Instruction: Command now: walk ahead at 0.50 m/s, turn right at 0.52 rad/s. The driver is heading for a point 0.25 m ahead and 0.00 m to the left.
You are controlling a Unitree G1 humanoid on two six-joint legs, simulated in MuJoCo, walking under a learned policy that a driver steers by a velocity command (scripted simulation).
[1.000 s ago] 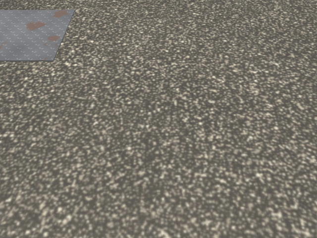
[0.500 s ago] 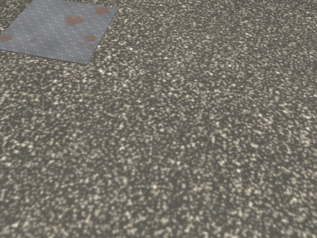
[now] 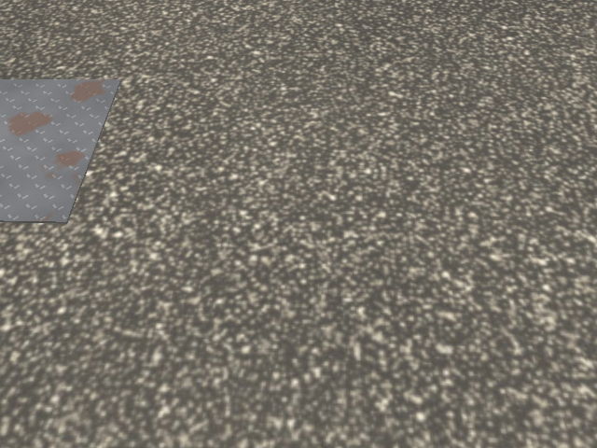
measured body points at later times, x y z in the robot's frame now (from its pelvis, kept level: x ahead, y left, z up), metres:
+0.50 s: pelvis +0.19 +0.04 -0.01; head +0.22 +0.04 +0.44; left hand +0.34 +0.30 -0.13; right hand +0.31 -0.21 -0.12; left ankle +0.29 +0.14 -0.74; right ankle +0.19 -0.10 -0.74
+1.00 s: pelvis +0.25 +0.02 -0.01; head +0.25 +0.02 +0.44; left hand +0.36 +0.26 -0.14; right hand +0.33 -0.25 -0.14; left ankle +0.29 +0.14 -0.74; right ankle +0.20 -0.10 -0.74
